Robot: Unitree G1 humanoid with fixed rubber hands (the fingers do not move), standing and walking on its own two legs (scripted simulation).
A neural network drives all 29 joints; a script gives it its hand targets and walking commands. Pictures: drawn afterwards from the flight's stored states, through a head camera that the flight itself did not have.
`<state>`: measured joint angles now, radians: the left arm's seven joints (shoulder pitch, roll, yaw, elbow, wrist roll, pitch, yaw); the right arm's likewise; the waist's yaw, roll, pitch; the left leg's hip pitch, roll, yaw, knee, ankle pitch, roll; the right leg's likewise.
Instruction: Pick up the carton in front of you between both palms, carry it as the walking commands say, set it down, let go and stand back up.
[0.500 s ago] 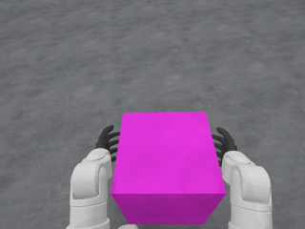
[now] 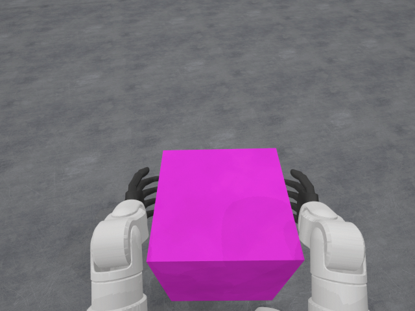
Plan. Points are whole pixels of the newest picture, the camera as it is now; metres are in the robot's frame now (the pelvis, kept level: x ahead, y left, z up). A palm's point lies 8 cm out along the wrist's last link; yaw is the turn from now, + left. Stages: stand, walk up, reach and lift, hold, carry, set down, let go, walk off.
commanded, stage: carry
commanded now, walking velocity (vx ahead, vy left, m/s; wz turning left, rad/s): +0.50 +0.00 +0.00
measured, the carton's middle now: (220, 229) +0.26 +0.00 -0.01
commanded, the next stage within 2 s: none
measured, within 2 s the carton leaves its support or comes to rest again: neither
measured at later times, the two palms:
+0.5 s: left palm (168, 92) +0.59 +0.13 +0.07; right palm (282, 92) +0.61 -0.17 +0.06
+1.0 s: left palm (161, 30) +0.93 +0.19 +0.06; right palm (248, 31) +0.93 -0.11 +0.07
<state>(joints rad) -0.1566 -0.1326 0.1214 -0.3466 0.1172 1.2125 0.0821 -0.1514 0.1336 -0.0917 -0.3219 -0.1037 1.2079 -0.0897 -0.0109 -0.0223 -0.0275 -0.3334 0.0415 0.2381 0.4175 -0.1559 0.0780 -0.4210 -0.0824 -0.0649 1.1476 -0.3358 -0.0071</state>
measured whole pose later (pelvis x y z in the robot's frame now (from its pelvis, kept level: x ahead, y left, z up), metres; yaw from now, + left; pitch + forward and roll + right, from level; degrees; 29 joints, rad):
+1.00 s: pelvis +0.66 +0.04 +0.00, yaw +0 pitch +4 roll -1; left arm -0.15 -0.13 0.12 -0.34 0.12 1.21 0.08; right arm -0.15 0.13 -0.09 -0.32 -0.10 1.21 -0.09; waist -0.01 -0.02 -0.02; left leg -0.33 0.04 0.24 0.42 -0.16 0.08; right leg -0.41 -0.08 -0.06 1.14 -0.34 -0.01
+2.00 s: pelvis +1.32 +0.06 +0.00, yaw +0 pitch +4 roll -1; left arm -0.16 -0.13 0.12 -0.36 0.12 1.22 0.08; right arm -0.15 0.13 -0.09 -0.33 -0.10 1.21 -0.09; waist -0.01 -0.02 -0.02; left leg -0.34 0.04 0.23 0.43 -0.16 0.08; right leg -0.39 -0.08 -0.05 1.15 -0.35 -0.01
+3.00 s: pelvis +1.78 +0.07 -0.01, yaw +1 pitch +4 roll +0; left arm -0.14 -0.13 0.11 -0.27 0.13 1.17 0.07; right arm -0.13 0.13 -0.09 -0.25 -0.12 1.17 -0.07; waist 0.00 -0.02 -0.13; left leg -0.29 0.04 0.19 0.50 -0.27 0.02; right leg -0.17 -0.09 -0.17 0.49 -0.36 0.03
